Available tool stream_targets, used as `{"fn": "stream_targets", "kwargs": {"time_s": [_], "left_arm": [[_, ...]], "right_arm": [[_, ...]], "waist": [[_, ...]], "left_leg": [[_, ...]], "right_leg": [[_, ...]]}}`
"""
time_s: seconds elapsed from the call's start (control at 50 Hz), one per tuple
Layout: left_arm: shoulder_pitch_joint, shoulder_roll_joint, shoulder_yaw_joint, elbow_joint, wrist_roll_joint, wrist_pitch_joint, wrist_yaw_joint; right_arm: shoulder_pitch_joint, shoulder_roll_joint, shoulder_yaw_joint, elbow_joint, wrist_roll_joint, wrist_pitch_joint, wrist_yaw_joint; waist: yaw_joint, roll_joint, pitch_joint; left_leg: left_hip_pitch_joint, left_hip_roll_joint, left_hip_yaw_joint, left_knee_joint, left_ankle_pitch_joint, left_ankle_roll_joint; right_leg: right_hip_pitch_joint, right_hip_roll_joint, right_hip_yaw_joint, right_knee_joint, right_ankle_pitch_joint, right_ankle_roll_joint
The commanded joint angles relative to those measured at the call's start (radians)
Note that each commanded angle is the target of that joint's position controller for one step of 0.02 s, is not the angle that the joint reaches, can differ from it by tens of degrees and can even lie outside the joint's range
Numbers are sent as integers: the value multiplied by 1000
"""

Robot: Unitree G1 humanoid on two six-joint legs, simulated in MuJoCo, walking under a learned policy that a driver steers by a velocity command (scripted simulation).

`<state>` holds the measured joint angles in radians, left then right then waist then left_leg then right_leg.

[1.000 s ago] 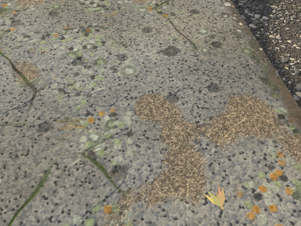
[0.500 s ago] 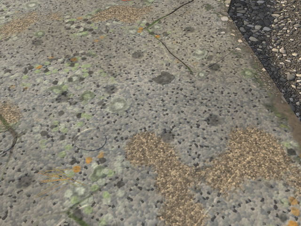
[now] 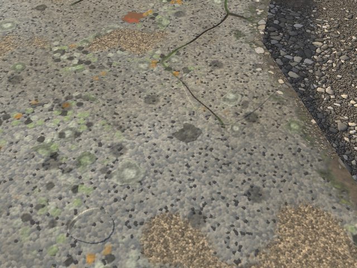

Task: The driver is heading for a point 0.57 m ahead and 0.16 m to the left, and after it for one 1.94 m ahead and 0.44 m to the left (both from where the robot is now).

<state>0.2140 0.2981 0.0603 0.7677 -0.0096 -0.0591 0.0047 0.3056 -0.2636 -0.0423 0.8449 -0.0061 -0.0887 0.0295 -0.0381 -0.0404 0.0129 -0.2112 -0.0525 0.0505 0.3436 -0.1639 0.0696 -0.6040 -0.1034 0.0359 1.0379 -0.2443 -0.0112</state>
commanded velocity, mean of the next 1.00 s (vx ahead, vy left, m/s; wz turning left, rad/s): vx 0.45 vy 0.00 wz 0.37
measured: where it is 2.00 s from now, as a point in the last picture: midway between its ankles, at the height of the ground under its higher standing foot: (163, 231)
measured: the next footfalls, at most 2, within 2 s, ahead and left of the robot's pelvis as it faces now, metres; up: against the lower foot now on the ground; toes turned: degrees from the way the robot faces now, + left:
right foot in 0.30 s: +0.35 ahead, -0.16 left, +0.00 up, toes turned +2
left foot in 0.82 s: +0.58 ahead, +0.14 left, +0.00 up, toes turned +24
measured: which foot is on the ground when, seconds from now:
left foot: down 0.00-0.32, up 0.34-0.80, down 0.82-1.00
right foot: up 0.00-0.28, down 0.30-0.84, up 0.86-1.00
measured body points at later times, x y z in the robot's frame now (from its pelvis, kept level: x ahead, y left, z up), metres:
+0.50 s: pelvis +0.28 -0.07 +0.00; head +0.30 -0.07 +0.45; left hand +0.34 +0.22 -0.11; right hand +0.40 -0.34 -0.13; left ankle +0.26 +0.09 -0.66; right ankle +0.30 -0.16 -0.75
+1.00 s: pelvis +0.51 +0.04 -0.01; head +0.55 +0.08 +0.43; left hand +0.52 +0.36 -0.13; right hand +0.76 -0.15 -0.11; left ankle +0.54 +0.13 -0.75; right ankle +0.53 -0.13 -0.65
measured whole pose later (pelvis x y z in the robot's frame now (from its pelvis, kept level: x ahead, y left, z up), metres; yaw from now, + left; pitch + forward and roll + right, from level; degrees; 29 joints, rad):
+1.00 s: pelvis +0.51 +0.04 -0.01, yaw +25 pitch +2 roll -1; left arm 0.12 0.31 0.07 0.79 0.00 -0.07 0.02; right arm 0.17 -0.29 -0.08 0.69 0.00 -0.02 0.02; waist -0.01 -0.02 0.09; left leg -0.37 -0.08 0.00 0.47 -0.13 0.10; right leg -0.52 -0.07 0.04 1.21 -0.44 0.06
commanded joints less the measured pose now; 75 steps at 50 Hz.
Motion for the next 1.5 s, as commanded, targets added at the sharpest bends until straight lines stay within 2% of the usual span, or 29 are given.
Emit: {"fn": "stream_targets", "kwargs": {"time_s": [0.02, 0.18, 0.24, 0.28, 0.3, 0.32, 0.34, 0.36, 0.4, 0.42, 0.52, 0.62, 0.72, 0.78, 0.82, 0.84, 0.86, 0.88, 0.9, 0.92, 0.96, 1.02, 1.24, 1.28, 1.3, 1.32, 1.36, 1.42, 1.5], "left_arm": [[-14, 49, 12, -61, 8, -4, 2], [-256, 25, -3, -126, -6, -30, -33], [-235, 60, 7, -130, -5, -44, -45], [-72, 108, 34, -84, -1, -51, -37], [96, 164, 57, -45, 12, -52, -27], [219, 263, 80, -31, 31, -44, -16], [245, 218, 68, -20, 21, -36, -19], [183, 146, 46, -26, 13, -35, -17], [56, 78, 25, -27, 12, -37, -15], [11, 51, 18, -25, 17, -44, -17], [-25, 76, 34, 13, 27, -66, -10], [8, 115, 45, 42, 22, -52, 8], [81, 153, 60, 78, -2, -19, 12], [51, 193, 72, 73, -16, 6, 18], [19, 186, 66, 58, -25, 20, 24], [57, 110, 41, 32, 18, 8, 21], [134, 34, 10, -13, 33, -18, 11], [58, 124, 26, -4, 3, -41, 1], [-9, 129, 26, -36, -25, -47, 0], [-20, 119, 26, -19, -11, -45, 11], [-4, 136, 37, -1, 7, -16, 22], [35, 89, 28, 4, 16, 13, 28], [-100, 83, 17, -17, 15, 22, 10], [-70, 87, 16, -7, 33, 8, 4], [-67, 146, 25, -15, 43, 6, 10], [-99, 145, 21, -10, 42, 12, 14], [-145, 57, 3, -7, 26, 21, 2], [-126, 82, 7, 11, 21, 13, -8], [-118, 69, 4, 40, 17, 14, 0]], "right_arm": [[-38, -159, -37, -54, 4, -17, -15], [90, -182, -44, 15, 26, 14, -29], [81, -202, -55, 22, 31, 31, -38], [45, -201, -54, 16, 31, 38, -41], [42, -153, -36, 1, 18, 36, -40], [132, -48, -6, -29, 5, 22, -37], [164, -57, -3, -21, 28, 4, -33], [88, -159, -33, -29, 53, -1, -32], [-14, -153, -39, -53, 44, 7, -36], [-8, -142, -46, -50, 37, 20, -38], [-21, -77, -45, -76, 32, 67, -38], [-160, -51, -33, -123, 27, 55, -8], [-294, -52, -26, -196, 27, 56, 21], [-238, -97, -49, -212, 23, 62, 29], [28, -190, -103, -151, 19, 62, 14], [99, -288, -127, -136, 17, 71, -12], [17, -355, -125, -193, -3, 64, -12], [33, -282, -105, -212, 0, 58, -1], [-9, -236, -93, -208, 7, 50, 1], [-63, -200, -86, -205, 24, 45, 0], [-143, -142, -66, -226, 13, 53, -16], [-142, -166, -69, -219, -5, 48, -23], [-150, -124, -34, -145, -5, 77, -36], [-131, -86, -16, -128, 1, 73, -36], [-72, -67, -10, -124, -23, 65, -36], [15, -57, -12, -104, -23, 64, -38], [-63, -94, -14, -104, -18, 81, -44], [-110, -108, -20, -101, -10, 114, -48], [-106, -93, -20, -75, -5, 107, -49]], "waist": [[29, 94, -7], [-54, 95, 60], [-14, 118, 48], [82, 121, -46], [153, 91, -183], [146, -122, -353], [147, -264, -441], [153, -149, -278], [104, -59, -95], [72, -76, -53], [24, -32, 11], [69, -4, 48], [111, 7, 91], [48, -37, 33], [-98, -14, -110], [-84, 174, -200], [20, 335, -363], [-61, 152, -445], [-44, 128, -323], [-5, 37, -190], [49, 60, -123], [75, 82, -140], [31, 151, -102], [59, 108, -100], [15, 15, -131], [-48, -117, -150], [-9, -108, -126], [26, -40, -85], [39, -1, -91]], "left_leg": [[63, 273, -220, -215, 179, 169], [165, 272, -151, -176, 177, 130], [224, 308, -202, -99, 237, 109], [193, 261, -179, 76, 433, 74], [67, 201, -141, 299, 365, 39], [-290, 62, -64, 679, -16, -32], [-468, 11, -155, 879, -431, -50], [-554, 73, -189, 959, -379, -44], [-528, 153, -149, 902, -218, -41], [-481, 181, -158, 854, -165, -43], [-465, 203, -163, 751, -15, -68], [-453, 183, -92, 462, 207, -64], [-491, 160, -27, 316, 141, -23], [-354, 74, 54, 297, -8, 28], [19, -14, 66, 180, 118, 86], [316, 162, -194, 197, 442, 149], [560, 429, -759, 93, 552, 392], [561, 422, -712, 62, 626, 376], [460, 381, -558, 66, 616, 346], [298, 311, -438, 55, 577, 279], [80, 260, -332, 9, 567, 231], [-17, 242, -261, -11, 698, 232], [6, 224, -267, 50, 359, 148], [-30, 167, -262, 108, 228, 70], [-64, 92, -220, 175, 71, 17], [-111, 29, -166, 193, -157, -25], [-39, 50, -150, 139, -115, -52], [-31, 60, -175, 119, -2, -27], [-23, 68, -182, 115, 81, -27]], "right_leg": [[-91, -42, 26, -122, 143, 25], [-36, 25, -18, -481, 312, 17], [28, 45, -4, -544, 219, -10], [281, 85, -43, -590, 190, -45], [564, 14, 12, -537, 215, -89], [963, -245, 363, -535, 152, -202], [1025, -336, 674, -689, -24, -280], [903, -299, 558, -722, -123, -233], [636, -224, 320, -786, -48, -180], [545, -190, 233, -824, 14, -165], [442, -170, 7, -913, 227, -176], [491, -142, -156, -927, 285, -151], [663, -193, -214, -871, 375, -134], [719, -193, -256, -678, 840, -99], [601, -124, -288, -283, 921, -34], [316, -46, -281, 45, 313, 33], [-20, 174, -122, 399, -427, 98], [-50, 116, 68, 438, -408, 79], [-101, 80, 51, 403, -338, 62], [-100, 34, 41, 303, -263, 58], [15, -5, 31, 198, -185, 61], [87, 15, 7, 73, -113, 84], [239, 52, 4, -438, 69, 62], [397, 29, 29, -643, 337, 19], [493, -82, 129, -619, 606, -20], [525, -145, 181, -583, 644, -115], [428, -86, 156, -609, 371, -110], [408, -11, 78, -585, 269, -44], [456, 7, 53, -551, 350, -41]]}}
Keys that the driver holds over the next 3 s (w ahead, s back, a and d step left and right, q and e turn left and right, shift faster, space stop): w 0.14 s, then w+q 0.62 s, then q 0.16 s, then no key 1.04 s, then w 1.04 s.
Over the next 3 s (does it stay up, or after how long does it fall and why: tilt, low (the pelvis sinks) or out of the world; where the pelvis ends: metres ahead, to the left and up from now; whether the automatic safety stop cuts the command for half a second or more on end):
stays up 1.00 0.16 0.00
